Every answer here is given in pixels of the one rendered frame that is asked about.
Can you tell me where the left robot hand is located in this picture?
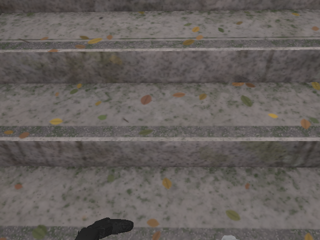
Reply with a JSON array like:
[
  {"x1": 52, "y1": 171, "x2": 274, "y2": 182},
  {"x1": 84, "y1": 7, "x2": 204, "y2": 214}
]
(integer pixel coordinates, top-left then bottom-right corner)
[{"x1": 75, "y1": 217, "x2": 134, "y2": 240}]

